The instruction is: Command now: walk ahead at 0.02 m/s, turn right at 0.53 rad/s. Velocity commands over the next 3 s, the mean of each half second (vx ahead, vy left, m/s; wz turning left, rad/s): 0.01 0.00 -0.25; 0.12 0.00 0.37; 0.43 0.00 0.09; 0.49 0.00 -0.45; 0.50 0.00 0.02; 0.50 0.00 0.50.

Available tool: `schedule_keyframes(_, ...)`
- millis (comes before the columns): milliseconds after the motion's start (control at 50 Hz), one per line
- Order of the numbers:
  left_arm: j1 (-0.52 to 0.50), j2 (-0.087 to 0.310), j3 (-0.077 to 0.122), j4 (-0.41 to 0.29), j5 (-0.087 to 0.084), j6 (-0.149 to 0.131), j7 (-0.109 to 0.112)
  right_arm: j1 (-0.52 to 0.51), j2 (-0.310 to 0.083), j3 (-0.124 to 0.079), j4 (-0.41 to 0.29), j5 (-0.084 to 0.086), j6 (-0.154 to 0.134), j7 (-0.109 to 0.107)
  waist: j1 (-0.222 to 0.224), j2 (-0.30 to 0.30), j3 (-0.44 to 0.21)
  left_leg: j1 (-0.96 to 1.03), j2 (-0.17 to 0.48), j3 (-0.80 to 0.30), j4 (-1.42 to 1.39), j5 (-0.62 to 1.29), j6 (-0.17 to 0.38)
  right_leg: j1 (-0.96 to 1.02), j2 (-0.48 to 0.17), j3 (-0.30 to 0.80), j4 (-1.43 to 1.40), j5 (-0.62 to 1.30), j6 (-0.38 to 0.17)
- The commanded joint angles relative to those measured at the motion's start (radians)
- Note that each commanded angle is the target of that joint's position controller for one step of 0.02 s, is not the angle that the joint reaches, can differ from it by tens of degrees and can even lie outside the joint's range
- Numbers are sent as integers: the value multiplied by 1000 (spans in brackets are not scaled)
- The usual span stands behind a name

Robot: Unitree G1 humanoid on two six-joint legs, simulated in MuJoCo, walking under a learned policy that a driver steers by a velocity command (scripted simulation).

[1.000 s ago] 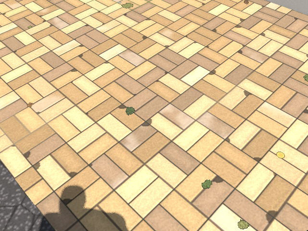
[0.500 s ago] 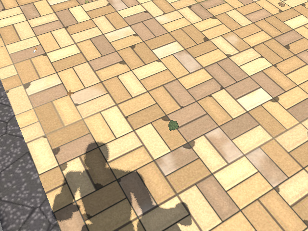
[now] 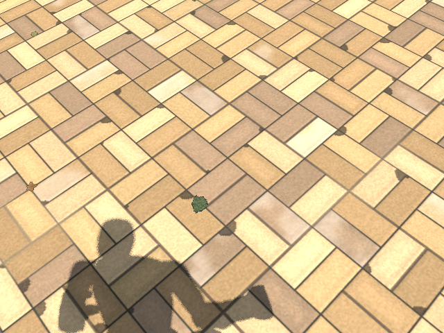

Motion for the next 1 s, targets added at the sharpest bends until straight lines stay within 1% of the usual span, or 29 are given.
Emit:
schedule_keyframes(20, -22, 170, 50, -83, -2, 0, 9, 24, -80, -22, -50, 4, -18, 3, -6, -162, -178, 55, -17, 12, -84, 29, -5, 151, -224, 304, -150, -100, -152)
schedule_keyframes(120, -35, 144, 35, -95, -9, 19, 7, 93, -82, -24, -27, 5, -47, 32, -39, -163, -174, 237, -9, 60, -377, 159, 42, 132, -193, 310, -70, -49, -110)
schedule_keyframes(140, -4, 121, 27, -90, -8, 19, 8, 107, -103, -30, -25, -6, -49, 35, -39, -125, -173, 321, 49, 24, -437, 216, 69, 80, -156, 278, -26, -99, -71)
schedule_keyframes(160, 33, 73, 12, -90, 5, 15, 6, 111, -165, -38, -40, -27, -47, 32, -13, 54, -171, 390, 238, -161, -505, 292, 142, -17, -60, 167, 152, -293, -10)
schedule_keyframes(180, -7, 100, 22, -128, -5, 5, 6, 86, -203, -45, -33, -53, -44, 30, 5, 300, -103, 286, 368, -362, -558, 396, 295, -107, 46, 18, 304, -472, 38)
schedule_keyframes(200, -8, 167, 41, -110, 13, -4, 7, 41, -150, -32, -61, -46, -51, 28, -15, 221, -97, 258, 381, -362, -557, 420, 342, -98, 7, 56, 493, -487, 74)
schedule_keyframes(220, 10, 180, 51, -88, 6, -3, 4, 19, -137, -29, -64, -29, -53, 24, -5, 168, -96, 272, 341, -290, -532, 449, 318, -114, 13, 52, 585, -446, 88)
schedule_keyframes(240, 33, 153, 48, -62, 4, 5, 7, 3, -129, -25, -65, -14, -52, 23, 5, 129, -98, 293, 291, -221, -510, 456, 282, -116, 6, 49, 626, -413, 107)
schedule_keyframes(260, 37, 128, 40, -58, 7, 13, 9, -1, -113, -18, -59, -1, -52, 23, 1, 125, -91, 316, 278, -195, -492, 501, 273, -132, -4, 55, 648, -378, 121)
schedule_keyframes(320, 6, 49, 9, -64, -2, 17, 2, 16, -83, -4, -38, -3, -38, 25, -9, 153, -103, 353, 209, -87, -462, 592, 255, -58, -44, -21, 470, -341, 146)
schedule_keyframes(380, -48, 34, -2, -74, -10, 13, -4, 60, -116, -11, -21, -3, -22, 25, -52, 205, -121, 381, 205, -82, -437, 638, 260, 75, -72, -96, 201, -331, 148)
schedule_keyframes(440, 2, 62, 6, -37, -3, 12, -3, 91, -112, -5, -3, 16, -26, 29, -30, 167, -108, 341, 185, -88, -418, 566, 208, 255, -76, -98, -136, -26, 99)
schedule_keyframes(460, 4, 96, 9, -45, 9, 13, 4, 113, -94, 4, 5, 6, -40, 37, -41, 104, -126, 270, 169, -85, -412, 487, 157, 362, -140, -28, -123, 106, 71)
schedule_keyframes(480, 21, 162, 24, -40, 18, 17, 13, 137, -91, 8, 4, -13, -60, 54, -75, -41, -152, 204, 108, -27, -384, 385, 115, 429, -209, 9, -19, 299, 26)
schedule_keyframes(500, 17, 121, 21, -19, 23, 14, 2, 115, -75, 14, 13, -7, -66, 59, -57, -120, -170, 254, 60, 35, -387, 250, 76, 344, -196, -8, -9, 133, -9)
schedule_keyframes(520, 4, 98, 19, -30, 25, 10, -5, 43, -112, 8, 9, -1, -62, 59, -21, -82, -116, 231, 43, 45, -349, 232, 57, 306, -174, -11, -30, 30, -7)
schedule_keyframes(560, 13, 127, 28, -27, 25, 4, 2, -5, -113, 3, -13, 15, -44, 47, -11, -111, -65, 171, 24, 49, -277, 259, 61, 262, -196, 6, -57, -15, -10)
schedule_keyframes(620, 34, 143, 38, -27, 15, -2, 16, 26, -117, -7, -23, 19, -23, 39, -17, -160, -37, 111, 14, 68, -179, 204, 68, 236, -287, 59, -84, 21, -63)
schedule_keyframes(680, -14, 138, 37, -50, 9, -10, 29, 46, -103, -15, -34, 17, -6, 45, -29, -206, -38, 69, 28, 103, -19, -64, 79, 219, -402, 116, -94, 137, -132)
schedule_keyframes(720, -40, 150, 41, -58, 3, -17, 32, 38, -97, -17, -48, 23, 5, 53, -30, -171, -27, 50, 54, 112, 4, -153, 86, 224, -430, 95, -78, 216, -142)
schedule_keyframes(760, -46, 176, 51, -52, -14, -15, 29, 71, -90, -15, -40, 29, 10, 64, -39, -141, -57, 144, 42, 164, -102, -39, 106, 189, -402, 34, -83, -41, -106)
schedule_keyframes(800, -57, 137, 39, -46, -14, -14, 19, 194, -103, -29, 13, 32, 7, 71, -86, -92, -57, 368, -17, 190, -234, 22, 145, 27, -315, -66, 17, -380, -45)
schedule_keyframes(820, -67, 68, 17, -57, 1, -18, 11, 283, -170, -50, 32, 36, -3, 64, -108, 99, -40, 475, 93, -38, -390, -77, 210, -127, -221, -187, 298, -447, 24)
schedule_keyframes(840, -158, 37, 3, -150, -8, -36, 12, 347, -305, -70, 7, 22, -35, 73, -135, 351, -39, 547, 343, -659, -642, -280, 415, -419, -29, -182, 613, -566, 79)
schedule_keyframes(860, -160, 91, 17, -139, -35, -62, 9, 310, -249, -46, -13, -8, -67, 78, -126, 221, -23, 524, 398, -740, -704, -364, 449, -471, -85, -33, 717, -542, 56)
schedule_keyframes(880, -139, 126, 26, -122, -46, -78, 0, 264, -197, -29, -22, -6, -83, 71, -92, 172, 18, 493, 370, -651, -687, -373, 406, -469, -123, -17, 715, -440, 33)
schedule_keyframes(900, -114, 135, 32, -94, -28, -89, -3, 231, -178, -21, -33, 7, -89, 64, -72, 102, 30, 473, 321, -548, -665, -314, 358, -442, -148, -24, 681, -349, 26)
schedule_keyframes(940, -121, 127, 38, -77, 6, -106, -9, 204, -172, -12, -41, 12, -80, 45, -60, 78, 20, 446, 243, -392, -668, -127, 301, -362, -167, -35, 569, -178, 42)
schedule_keyframes(1000, -131, 95, 33, -67, 6, -116, -21, 258, -167, -11, -37, 13, -81, 30, -69, 68, -10, 483, 194, -278, -672, 106, 294, -327, -134, -63, 448, -28, 76)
